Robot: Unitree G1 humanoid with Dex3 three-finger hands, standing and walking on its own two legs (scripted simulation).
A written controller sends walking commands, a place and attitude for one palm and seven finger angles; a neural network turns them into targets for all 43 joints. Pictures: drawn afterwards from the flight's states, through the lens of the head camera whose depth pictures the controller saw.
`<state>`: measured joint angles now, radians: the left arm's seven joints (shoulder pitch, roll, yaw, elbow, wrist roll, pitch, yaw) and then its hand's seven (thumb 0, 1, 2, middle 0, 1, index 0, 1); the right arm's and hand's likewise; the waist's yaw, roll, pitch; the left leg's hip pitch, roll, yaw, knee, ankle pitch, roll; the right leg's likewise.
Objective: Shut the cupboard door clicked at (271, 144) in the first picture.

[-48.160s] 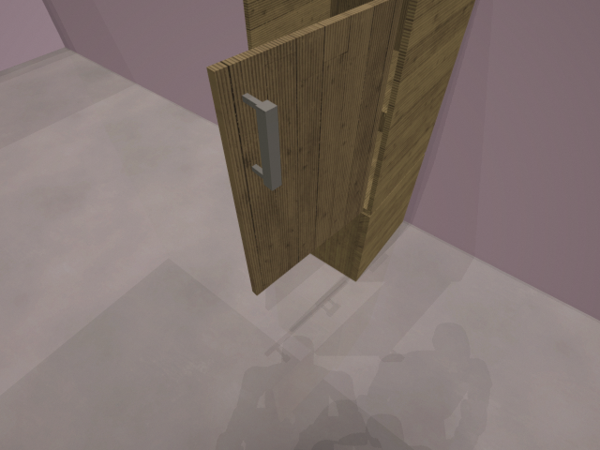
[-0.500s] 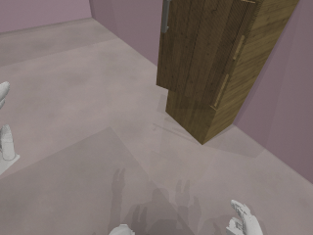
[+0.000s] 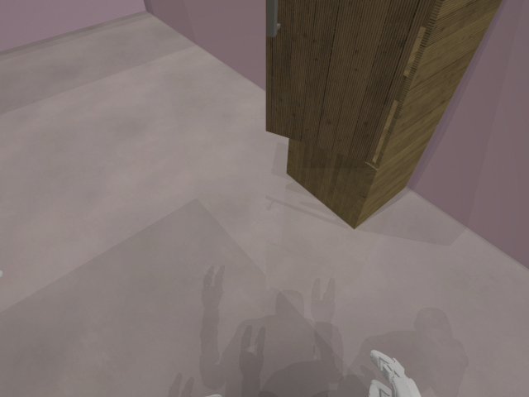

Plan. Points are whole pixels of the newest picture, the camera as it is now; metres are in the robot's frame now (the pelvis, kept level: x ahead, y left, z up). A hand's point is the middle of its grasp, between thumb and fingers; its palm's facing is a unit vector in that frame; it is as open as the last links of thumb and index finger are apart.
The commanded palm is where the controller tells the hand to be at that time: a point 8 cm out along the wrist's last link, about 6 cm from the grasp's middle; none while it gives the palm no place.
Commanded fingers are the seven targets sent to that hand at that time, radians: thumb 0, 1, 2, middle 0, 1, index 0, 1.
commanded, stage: stop stepping back and stand still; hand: left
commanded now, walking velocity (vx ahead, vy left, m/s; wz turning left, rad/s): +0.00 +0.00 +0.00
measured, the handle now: (275, 3) +1.03 -0.01 +0.13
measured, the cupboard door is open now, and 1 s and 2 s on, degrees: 24 24 24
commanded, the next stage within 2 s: let the arm hang, fingers relaxed in 0.34 s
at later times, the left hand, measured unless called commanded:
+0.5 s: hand (22, 264) +0.24 +0.28 +0.15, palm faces +0.27 -0.78 -0.57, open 7.4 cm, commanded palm none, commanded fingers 0.00 0.90 0.90 -0.20 -0.30 -0.20 -0.30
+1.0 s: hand out of the picture -0.12 +0.22 -0.16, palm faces +0.05 -0.97 -0.23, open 7.2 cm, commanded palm none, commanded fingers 0.00 0.90 0.90 -0.20 -0.30 -0.20 -0.30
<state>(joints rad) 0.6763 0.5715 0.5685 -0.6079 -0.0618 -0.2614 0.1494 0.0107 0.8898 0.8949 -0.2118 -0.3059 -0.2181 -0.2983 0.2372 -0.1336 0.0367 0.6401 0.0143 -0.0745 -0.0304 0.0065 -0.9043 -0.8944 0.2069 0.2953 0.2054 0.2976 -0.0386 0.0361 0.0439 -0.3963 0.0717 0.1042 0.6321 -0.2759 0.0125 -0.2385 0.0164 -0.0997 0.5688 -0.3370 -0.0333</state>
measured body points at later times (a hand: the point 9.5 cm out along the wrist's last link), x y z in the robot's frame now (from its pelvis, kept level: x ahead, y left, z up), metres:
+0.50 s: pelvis +0.01 +0.02 +0.01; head +0.04 +0.02 +0.46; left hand +0.22 +0.32 +0.18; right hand +0.20 -0.22 -0.07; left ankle +0.04 +0.12 -0.73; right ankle -0.03 -0.09 -0.73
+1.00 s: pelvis -0.06 +0.03 +0.01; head -0.03 +0.03 +0.46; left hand -0.12 +0.28 -0.14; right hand -0.07 -0.22 -0.14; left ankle +0.04 +0.12 -0.73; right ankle -0.07 -0.08 -0.73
